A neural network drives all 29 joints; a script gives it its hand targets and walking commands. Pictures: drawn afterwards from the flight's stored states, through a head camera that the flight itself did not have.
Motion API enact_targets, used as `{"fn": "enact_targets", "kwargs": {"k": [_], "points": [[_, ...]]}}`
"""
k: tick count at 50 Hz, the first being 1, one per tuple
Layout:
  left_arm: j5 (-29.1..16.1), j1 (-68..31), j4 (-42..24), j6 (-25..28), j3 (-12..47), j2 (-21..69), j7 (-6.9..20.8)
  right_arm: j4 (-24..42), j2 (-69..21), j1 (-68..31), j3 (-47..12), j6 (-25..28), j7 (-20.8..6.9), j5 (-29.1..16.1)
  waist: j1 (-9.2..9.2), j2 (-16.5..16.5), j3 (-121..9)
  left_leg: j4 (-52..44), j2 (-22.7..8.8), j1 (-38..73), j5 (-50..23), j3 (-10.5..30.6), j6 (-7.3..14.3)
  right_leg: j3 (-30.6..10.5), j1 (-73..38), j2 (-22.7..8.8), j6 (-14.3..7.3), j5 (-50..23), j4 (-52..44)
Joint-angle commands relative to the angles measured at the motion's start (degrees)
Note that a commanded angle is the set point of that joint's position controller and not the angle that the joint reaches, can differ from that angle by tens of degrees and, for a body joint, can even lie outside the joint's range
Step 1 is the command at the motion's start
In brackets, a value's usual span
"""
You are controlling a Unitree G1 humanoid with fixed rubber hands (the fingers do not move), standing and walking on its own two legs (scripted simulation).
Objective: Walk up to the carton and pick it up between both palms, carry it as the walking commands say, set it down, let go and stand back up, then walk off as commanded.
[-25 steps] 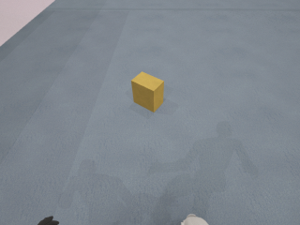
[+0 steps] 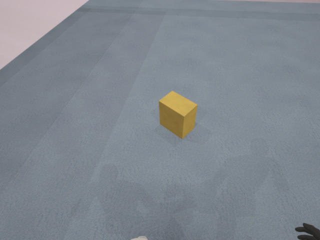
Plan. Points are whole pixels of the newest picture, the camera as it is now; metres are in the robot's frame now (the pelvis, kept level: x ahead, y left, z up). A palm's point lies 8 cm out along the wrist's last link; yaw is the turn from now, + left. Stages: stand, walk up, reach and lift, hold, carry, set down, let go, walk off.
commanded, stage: walk up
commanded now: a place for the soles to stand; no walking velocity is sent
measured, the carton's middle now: (177, 115) +1.08 -0.01 -0.62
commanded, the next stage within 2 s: none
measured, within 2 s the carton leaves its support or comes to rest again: neither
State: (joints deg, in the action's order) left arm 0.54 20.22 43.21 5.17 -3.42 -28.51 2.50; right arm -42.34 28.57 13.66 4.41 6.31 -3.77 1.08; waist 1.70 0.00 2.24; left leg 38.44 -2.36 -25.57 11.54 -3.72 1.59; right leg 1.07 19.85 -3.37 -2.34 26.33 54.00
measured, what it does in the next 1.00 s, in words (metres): walks ahead: right foot, then left foot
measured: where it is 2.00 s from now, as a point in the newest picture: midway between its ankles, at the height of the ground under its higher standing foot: (176, 192)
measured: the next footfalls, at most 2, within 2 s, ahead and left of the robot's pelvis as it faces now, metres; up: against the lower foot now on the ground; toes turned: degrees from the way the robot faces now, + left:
right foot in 0.26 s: +0.24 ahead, -0.16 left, +0.00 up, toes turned -6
left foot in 0.58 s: +0.34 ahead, +0.12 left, +0.00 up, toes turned +5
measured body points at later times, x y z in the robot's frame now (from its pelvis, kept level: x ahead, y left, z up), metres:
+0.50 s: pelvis +0.18 -0.03 +0.01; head +0.20 -0.05 +0.46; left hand +0.24 +0.33 -0.06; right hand +0.31 -0.36 -0.09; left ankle +0.25 +0.11 -0.69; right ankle +0.20 -0.16 -0.71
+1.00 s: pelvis +0.34 -0.04 -0.01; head +0.36 -0.05 +0.44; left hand +0.45 +0.31 -0.08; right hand +0.41 -0.40 -0.10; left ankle +0.34 +0.09 -0.67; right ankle +0.41 -0.16 -0.71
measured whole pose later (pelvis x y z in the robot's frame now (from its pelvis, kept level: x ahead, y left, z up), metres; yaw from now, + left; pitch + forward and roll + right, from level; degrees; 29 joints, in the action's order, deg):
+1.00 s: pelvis +0.34 -0.04 -0.01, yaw +1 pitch -2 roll -2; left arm 0.6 17.3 43.1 6.6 -4.4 -27.9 1.5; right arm -44.3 29.2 18.7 4.0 3.1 -2.0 0.9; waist -1.8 -3.3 4.0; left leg 63.7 -4.0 -27.5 26.7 1.3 3.0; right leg 5.9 24.7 -1.7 -1.9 17.4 43.9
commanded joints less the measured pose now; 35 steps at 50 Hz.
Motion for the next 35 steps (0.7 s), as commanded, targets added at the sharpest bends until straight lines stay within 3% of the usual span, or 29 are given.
{"fn": "enact_targets", "kwargs": {"k": [1,2,3,4,7,9,10,11,12,13,14,15,16,17,18,20,21,25,27,28,29,30,31,32,33,35], "points": [[0.0,-1.2,-2.8,0.9,-2.6,-11.1,-0.6,2.2,13.6,6.2,4.1,0.1,1.5,-1.5,-4.45,-3.2,-1.3,-23.1,-18.3,21.5,25.7,29.2,13.7,-6.1,27.5,-2.6,0.1,-3.5,11.7],[-0.1,0.3,-1.8,0.9,-2.9,-11.1,-0.3,2.8,12.9,4.7,3.9,0.1,1.7,-1.3,-3.67,-4.6,0.8,-23.0,-16.1,16.0,21.0,23.9,12.4,-4.8,23.3,-3.1,0.6,-4.9,8.0],[-0.5,1.7,-1.5,0.8,-2.9,-10.0,0.0,2.6,13.1,4.5,3.8,0.1,1.6,-1.0,-3.28,-9.0,0.9,-21.9,-14.2,12.7,15.2,19.4,12.2,-3.5,19.2,-3.1,1.4,-5.2,4.2],[-0.2,1.4,-1.2,0.7,-2.8,-9.1,0.4,2.7,13.4,4.3,3.8,0.1,1.4,-0.3,-3.41,-10.6,0.9,-21.9,-14.0,9.2,13.3,17.2,12.7,-1.6,15.8,-3.1,1.8,-5.1,1.8],[-0.2,-0.7,-1.6,0.5,-3.2,-8.3,1.4,3.7,13.5,2.5,3.6,0.1,0.9,0.1,-3.12,-12.8,1.4,-21.2,-12.6,4.0,16.0,12.2,11.9,0.5,8.9,-2.5,1.5,-9.3,-8.3],[0.2,-1.1,-1.0,0.6,-3.8,-7.9,1.8,4.1,13.8,1.1,3.7,-0.2,0.7,0.0,-2.37,-12.2,-0.2,-19.5,-11.5,0.5,20.7,10.6,10.8,3.3,2.0,-0.4,1.2,-12.0,-13.4],[0.5,1.0,-0.1,0.7,-4.3,-8.1,1.5,3.9,13.5,0.5,3.6,-0.7,0.5,-0.3,-1.15,-10.1,-1.2,-16.5,-10.3,-2.7,24.5,9.4,10.0,5.1,-3.7,1.2,1.2,-13.5,-15.6],[0.7,3.2,0.8,1.0,-4.9,-8.9,1.2,4.0,11.9,0.3,3.0,-1.1,0.5,0.0,0.45,-6.7,-2.2,-10.7,-8.5,-5.1,26.2,7.7,8.9,5.8,-8.9,3.0,0.8,-11.7,-16.7],[0.7,6.4,1.8,1.3,-5.6,-9.8,0.7,3.8,9.3,1.7,2.1,-1.3,0.6,0.2,2.04,-2.0,-3.8,-2.6,-6.2,-8.8,26.5,5.8,7.5,3.5,-15.1,2.7,-0.1,-9.1,-18.2],[1.2,10.6,2.5,1.6,-6.6,-12.4,0.0,4.8,6.2,1.4,1.1,-1.2,0.8,0.2,4.92,8.3,-3.5,12.4,-2.5,-17.4,22.7,2.7,5.1,-9.3,-21.1,-3.9,-3.2,4.5,-24.3],[1.2,11.2,0.6,2.3,-6.9,-17.0,-0.8,6.0,4.2,1.6,0.3,-0.9,1.1,0.0,4.94,16.3,-2.8,27.6,2.5,-26.3,19.9,2.4,1.6,-40.1,-22.2,-20.0,-10.0,17.0,-38.6],[-0.4,7.8,-0.9,2.3,-6.7,-18.2,-0.8,5.1,10.3,-1.0,1.6,-1.2,2.0,-0.2,4.08,7.9,-1.6,30.9,-0.1,-25.3,19.0,9.4,1.7,-45.6,-17.9,-22.9,-14.0,19.8,-41.5],[-0.6,4.5,-1.3,2.0,-6.3,-16.6,-1.2,3.3,12.1,0.1,1.7,-1.4,2.0,-0.8,2.36,2.8,1.3,30.8,-3.1,-23.9,14.6,9.1,1.3,-40.6,-13.7,-21.6,-14.8,16.0,-40.6],[-0.6,2.1,-2.2,2.1,-5.8,-15.5,-1.5,2.5,11.6,1.6,1.8,-1.3,2.1,-1.1,1.11,3.9,2.6,28.8,-4.2,-22.2,12.4,9.7,0.8,-33.5,-11.5,-19.3,-14.0,7.5,-38.1],[-0.7,0.5,-2.5,2.2,-5.5,-14.3,-1.4,1.4,11.3,3.9,2.2,-1.1,2.0,-0.8,-0.18,5.3,1.1,24.3,-5.0,-17.6,11.2,9.4,0.4,-25.7,-9.0,-16.9,-12.2,3.4,-36.8],[-0.4,0.5,-2.4,2.1,-4.8,-13.0,-1.3,-0.2,10.3,5.4,2.0,-1.1,1.1,-0.4,-0.62,8.8,-0.1,17.9,-4.0,-10.7,10.8,6.3,-0.2,-17.0,-5.2,-13.9,-11.6,-7.7,-34.4],[-0.2,1.0,-2.3,2.1,-4.6,-12.8,-1.1,0.3,9.5,4.3,2.0,-1.3,0.7,-0.2,-0.42,10.9,0.5,14.7,-4.1,-8.9,10.7,5.1,-0.5,-14.2,-3.3,-13.4,-11.6,-8.9,-34.5],[0.0,-1.1,-3.5,1.8,-4.3,-13.0,-0.4,1.1,7.2,0.7,1.7,-1.3,-0.3,-0.5,-0.41,11.5,-1.0,2.5,-1.1,0.4,5.3,0.3,-0.3,-8.3,-0.4,-10.8,-10.1,-5.9,-32.9],[-0.2,-2.8,-4.1,1.2,-3.7,-12.3,-0.2,-0.1,7.4,3.1,2.3,-0.9,-0.1,-0.4,-2.61,7.7,-2.4,-4.3,1.6,10.8,3.6,-2.5,0.0,-5.3,5.1,-8.7,-8.6,-1.9,-26.7],[0.0,-2.2,-4.3,1.0,-2.8,-10.0,-0.2,-1.1,8.5,6.0,3.0,-0.6,0.3,-0.1,-4.5,3.9,-3.3,-6.6,2.8,17.2,5.3,-2.4,0.9,-3.2,8.6,-7.2,-7.2,-2.3,-20.8],[0.0,-1.4,-4.9,1.1,-1.8,-6.9,-0.4,-2.1,11.4,11.2,4.1,-0.1,1.1,0.2,-7.34,-5.6,-5.6,-10.8,-2.5,25.7,14.5,8.2,3.5,-0.1,16.0,-3.8,-4.6,-3.5,-7.3],[-0.3,-2.0,-6.3,1.2,-0.9,-4.4,-0.7,-1.2,17.4,14.1,5.4,0.2,1.8,0.7,-9.73,-18.2,-5.8,-22.4,-18.1,32.2,31.8,37.5,10.7,3.8,30.7,3.3,-0.7,0.8,9.8],[0.2,-4.2,-5.3,0.7,-2.0,-9.7,-1.5,0.4,18.4,12.8,5.6,0.2,1.9,-0.6,-9.74,-9.7,-3.1,-24.3,-23.4,28.5,31.9,45.0,17.4,-4.3,32.0,0.5,-0.3,3.8,14.1],[0.0,-3.4,-4.4,0.8,-2.0,-10.9,-1.6,0.4,16.0,9.9,5.0,0.1,2.2,-1.5,-7.12,-2.6,-0.9,-22.0,-22.0,24.5,24.9,38.6,17.0,-6.6,31.4,-1.6,0.0,-0.4,14.4],[0.1,-0.9,-2.7,0.9,-2.4,-10.6,-1.5,1.2,13.8,7.5,4.3,-0.1,2.3,-1.5,-5.05,-1.6,-1.7,-20.3,-19.9,24.1,19.5,31.9,15.4,-6.1,29.6,-2.1,0.1,-1.7,13.0],[-0.2,1.6,-1.3,0.9,-2.7,-10.2,-1.0,2.0,12.6,5.0,3.8,-0.2,2.3,-1.0,-3.59,-5.8,0.9,-19.4,-16.1,14.8,10.1,22.0,13.1,-4.2,22.4,-3.0,1.1,-3.6,6.6]]}}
